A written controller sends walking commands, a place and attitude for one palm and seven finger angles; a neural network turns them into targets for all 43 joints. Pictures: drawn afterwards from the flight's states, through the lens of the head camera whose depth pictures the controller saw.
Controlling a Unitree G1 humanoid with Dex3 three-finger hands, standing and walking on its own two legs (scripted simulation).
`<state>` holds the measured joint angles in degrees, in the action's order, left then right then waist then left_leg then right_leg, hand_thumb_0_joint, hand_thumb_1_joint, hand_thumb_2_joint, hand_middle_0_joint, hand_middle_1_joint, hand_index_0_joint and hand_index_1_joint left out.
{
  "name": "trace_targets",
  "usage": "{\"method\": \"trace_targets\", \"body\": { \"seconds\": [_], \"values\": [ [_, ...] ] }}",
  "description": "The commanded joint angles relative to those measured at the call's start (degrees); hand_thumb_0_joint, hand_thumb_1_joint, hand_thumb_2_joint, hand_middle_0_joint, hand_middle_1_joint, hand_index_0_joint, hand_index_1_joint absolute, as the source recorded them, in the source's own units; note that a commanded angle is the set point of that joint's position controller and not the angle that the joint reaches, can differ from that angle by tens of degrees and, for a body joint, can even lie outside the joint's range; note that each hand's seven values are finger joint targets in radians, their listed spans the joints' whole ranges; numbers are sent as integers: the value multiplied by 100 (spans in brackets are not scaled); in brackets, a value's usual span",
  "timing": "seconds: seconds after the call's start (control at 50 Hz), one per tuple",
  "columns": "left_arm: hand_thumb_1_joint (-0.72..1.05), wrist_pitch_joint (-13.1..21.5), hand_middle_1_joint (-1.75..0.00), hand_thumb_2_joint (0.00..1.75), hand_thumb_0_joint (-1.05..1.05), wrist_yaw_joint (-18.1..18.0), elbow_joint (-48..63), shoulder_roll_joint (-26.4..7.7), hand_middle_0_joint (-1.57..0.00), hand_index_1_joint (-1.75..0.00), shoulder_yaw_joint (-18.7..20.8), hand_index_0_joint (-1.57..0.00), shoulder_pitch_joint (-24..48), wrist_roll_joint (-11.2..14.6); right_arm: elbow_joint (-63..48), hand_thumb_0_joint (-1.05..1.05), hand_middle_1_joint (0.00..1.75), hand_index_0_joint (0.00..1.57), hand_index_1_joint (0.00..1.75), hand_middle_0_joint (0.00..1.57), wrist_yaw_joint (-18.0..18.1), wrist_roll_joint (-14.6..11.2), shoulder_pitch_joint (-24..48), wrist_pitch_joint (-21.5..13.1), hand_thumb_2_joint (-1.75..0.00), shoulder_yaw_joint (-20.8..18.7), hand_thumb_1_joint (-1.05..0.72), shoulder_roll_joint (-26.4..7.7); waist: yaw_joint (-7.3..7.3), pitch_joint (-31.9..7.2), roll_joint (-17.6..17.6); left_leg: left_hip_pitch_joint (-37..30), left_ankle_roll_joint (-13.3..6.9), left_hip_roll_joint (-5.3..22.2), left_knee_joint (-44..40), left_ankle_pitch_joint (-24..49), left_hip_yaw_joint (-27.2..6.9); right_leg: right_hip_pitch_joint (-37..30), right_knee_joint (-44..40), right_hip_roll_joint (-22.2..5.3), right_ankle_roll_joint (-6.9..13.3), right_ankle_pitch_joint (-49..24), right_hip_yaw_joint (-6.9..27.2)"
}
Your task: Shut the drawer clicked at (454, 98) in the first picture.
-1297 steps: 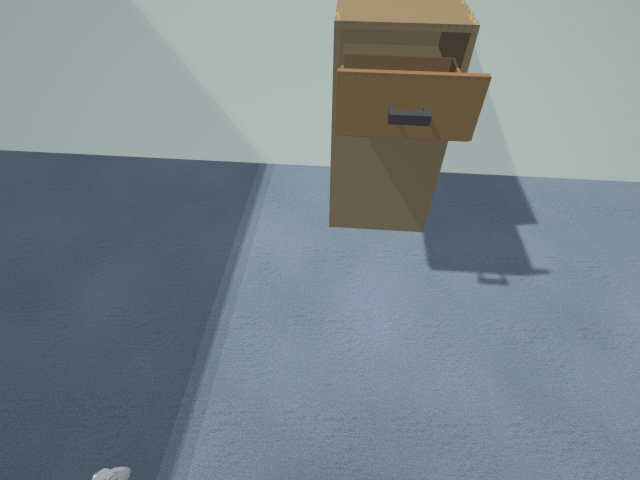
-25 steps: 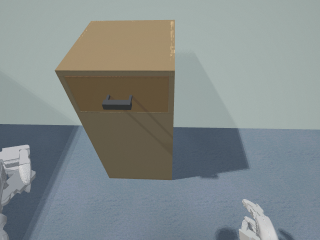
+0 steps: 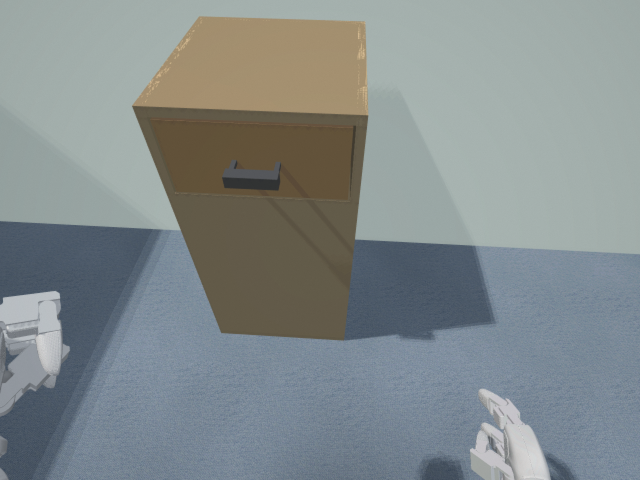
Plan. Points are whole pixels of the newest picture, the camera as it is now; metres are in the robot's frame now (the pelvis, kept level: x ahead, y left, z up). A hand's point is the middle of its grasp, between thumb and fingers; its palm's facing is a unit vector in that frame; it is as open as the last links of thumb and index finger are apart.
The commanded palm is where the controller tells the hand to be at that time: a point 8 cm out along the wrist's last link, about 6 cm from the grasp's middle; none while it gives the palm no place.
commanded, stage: step back with the hand held close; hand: left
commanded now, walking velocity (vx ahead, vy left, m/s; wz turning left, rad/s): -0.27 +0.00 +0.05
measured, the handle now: (253, 172) +0.65 +0.18 -0.01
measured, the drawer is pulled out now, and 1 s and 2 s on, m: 0.00 0.00 0.00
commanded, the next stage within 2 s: stop stepping back and stand still in 0.58 s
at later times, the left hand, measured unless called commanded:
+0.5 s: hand (79, 392) +0.16 +0.22 +0.15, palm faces +0.16 -0.87 -0.46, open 3.2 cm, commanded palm +0.07 +0.27 +0.19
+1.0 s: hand out of the picture -0.01 +0.21 +0.15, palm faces +0.41 -0.85 -0.33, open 3.3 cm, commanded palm -0.08 +0.26 +0.19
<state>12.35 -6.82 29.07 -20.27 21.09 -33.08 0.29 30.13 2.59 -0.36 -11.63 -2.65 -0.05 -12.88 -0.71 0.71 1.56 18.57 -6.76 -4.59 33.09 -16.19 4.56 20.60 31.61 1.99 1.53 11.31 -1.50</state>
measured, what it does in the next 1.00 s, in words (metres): walks backwards: right foot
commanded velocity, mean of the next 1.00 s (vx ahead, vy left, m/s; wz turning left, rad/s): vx -0.17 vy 0.03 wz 0.03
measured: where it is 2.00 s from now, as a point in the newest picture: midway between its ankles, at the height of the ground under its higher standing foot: outside the picture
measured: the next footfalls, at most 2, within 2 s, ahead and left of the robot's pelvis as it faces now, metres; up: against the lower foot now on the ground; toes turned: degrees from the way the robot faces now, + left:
right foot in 0.66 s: -0.18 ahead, -0.12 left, +0.00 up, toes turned -6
left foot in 1.02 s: -0.23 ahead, +0.14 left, +0.00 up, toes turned +5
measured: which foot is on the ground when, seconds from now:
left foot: down 0.00-0.68, up 0.70-1.00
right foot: down 0.00-0.18, up 0.20-0.64, down 0.66-1.00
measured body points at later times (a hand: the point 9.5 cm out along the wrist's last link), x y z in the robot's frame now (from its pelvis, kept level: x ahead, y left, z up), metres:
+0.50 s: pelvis -0.07 +0.00 +0.01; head +0.02 +0.04 +0.45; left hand +0.15 +0.26 +0.18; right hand +0.13 -0.23 -0.06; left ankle +0.03 +0.04 -0.73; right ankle -0.23 -0.14 -0.68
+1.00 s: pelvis -0.21 -0.02 +0.01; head -0.20 -0.01 +0.46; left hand -0.04 +0.25 +0.17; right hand -0.05 -0.29 -0.06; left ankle -0.26 +0.13 -0.72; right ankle -0.22 -0.12 -0.73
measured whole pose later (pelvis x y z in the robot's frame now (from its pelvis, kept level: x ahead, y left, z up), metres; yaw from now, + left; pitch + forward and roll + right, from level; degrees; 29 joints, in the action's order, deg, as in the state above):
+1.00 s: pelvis -0.21 -0.02 +0.01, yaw +1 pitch +2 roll +2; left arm 8.2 -8.9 30.8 -15.6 15.4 -32.5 0.6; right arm 36.5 4.7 0.2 -15.3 -6.4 -1.5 -15.6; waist -0.5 -2.1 -3.6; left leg 9.9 -2.8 2.2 26.2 -15.9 3.2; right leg 14.1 28.6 -3.8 0.8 16.4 -6.4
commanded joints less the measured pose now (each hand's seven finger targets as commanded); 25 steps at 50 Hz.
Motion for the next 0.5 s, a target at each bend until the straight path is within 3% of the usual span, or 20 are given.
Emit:
{"method": "trace_targets", "body": {
  "seconds": [0.0,0.02,0.06,0.1,0.12,0.14,0.2,0.22,0.26,0.3,0.34,0.36,0.4,0.44,0.48],
  "values": [
    [90,470,-160,90,0,-167,1639,-1154,-140,-160,609,-140,336,86,-848,0,30,20,30,20,44,11,311,-305,-90,-364,-90,-791,200,-233,-680,976,147,768,-478,-1379,-1308,-574,-1132,-1062,309,1057,1859],
    [90,517,-160,90,0,-201,1783,-1191,-140,-160,635,-140,295,111,-824,0,30,20,30,20,34,18,292,-321,-90,-350,-90,-775,223,-369,-537,703,184,740,-414,-1148,-1276,-438,-1142,-1109,341,921,1794],
    [90,562,-160,90,0,-254,1976,-1277,-140,-160,732,-140,96,132,-810,0,30,20,30,20,56,14,332,-348,-90,-324,-90,-805,218,-648,-36,663,177,903,-808,-740,-1466,-714,-635,-850,221,256,1335],
    [90,601,-160,90,0,-258,2000,-1341,-140,-160,896,-140,-119,45,-850,0,30,20,30,20,90,22,419,-397,-90,-321,-90,-859,147,-816,774,1456,7,1439,-1647,-764,-1928,-1668,470,-225,-89,-500,692],
    [90,628,-160,90,0,-235,1978,-1380,-140,-160,1002,-140,-161,2,-860,0,30,20,30,20,98,20,451,-425,-90,-350,-90,-826,106,-871,923,1916,-81,1702,-1939,-1111,-2093,-2095,965,-40,-165,-520,552],
    [90,610,-160,90,0,-212,1894,-1380,-140,-160,1046,-140,-186,-13,-867,0,30,20,30,20,101,70,482,-447,-90,-357,-90,-833,72,-754,1119,2125,-90,1879,-2211,-1252,-2342,-2093,1337,65,-180,-127,510],
    [90,643,-160,90,0,-197,1818,-1323,-140,-160,1097,-140,-55,-22,-800,0,30,20,30,20,124,140,420,-494,-90,-423,-90,-786,94,-400,523,2007,-260,2143,-2240,-878,-2366,-1660,1806,158,-192,766,546],
    [90,657,-160,90,0,-191,1674,-1253,-140,-160,1081,-140,-170,16,-750,0,30,20,30,20,125,138,374,-520,-90,-431,-90,-767,89,-335,342,1674,-259,2097,-2094,-435,-2260,-1409,1586,138,-180,909,536],
    [90,677,-160,90,0,-125,1506,-1065,-140,-160,872,-140,-387,129,-586,0,30,20,30,20,108,157,311,-580,-90,-425,-90,-732,98,-353,-41,504,-122,1993,-1793,1211,-2094,-729,927,114,-155,1244,416],
    [90,754,-160,90,0,-38,1523,-1025,-140,-160,678,-140,-444,205,-348,0,30,20,30,20,76,177,183,-649,-90,-428,-90,-737,75,-680,118,-937,82,1918,-1571,3031,-1920,-49,637,121,-159,1483,309],
    [90,815,-160,90,0,-1,1725,-989,-140,-160,490,-140,-355,188,-186,0,30,20,30,20,-4,213,81,-764,-90,-410,-90,-744,62,-1210,687,-2476,414,1780,-1088,5621,-1615,464,354,98,-186,1427,267],
    [90,820,-160,90,0,20,1893,-1049,-140,-160,445,-140,-258,188,-142,0,30,20,30,20,-65,216,92,-804,-90,-395,-90,-738,37,-1562,872,-3070,566,1713,-931,6315,-1449,577,412,136,-198,1426,248],
    [90,791,-160,90,0,34,2324,-1242,-140,-160,521,-140,-178,221,-147,0,30,20,30,20,-125,205,113,-861,-90,-399,-90,-732,-4,-2044,1004,-3540,626,1657,-869,6468,-1295,564,752,181,-211,1478,250],
    [90,702,-160,90,0,-8,2695,-1542,-140,-160,868,-140,-505,332,-281,0,30,20,30,20,-145,197,181,-882,-90,-367,-90,-711,-102,-2465,1034,-3565,425,1751,-948,6045,-1318,383,807,162,-232,1634,303],
    [90,603,-160,90,0,-9,2899,-1704,-140,-160,1156,-140,-881,467,-435,0,30,20,30,20,-158,168,369,-843,-90,-303,-90,-647,-189,-2576,1046,-3118,247,1840,-1206,5037,-1239,93,968,112,-233,1751,275]
  ]
}}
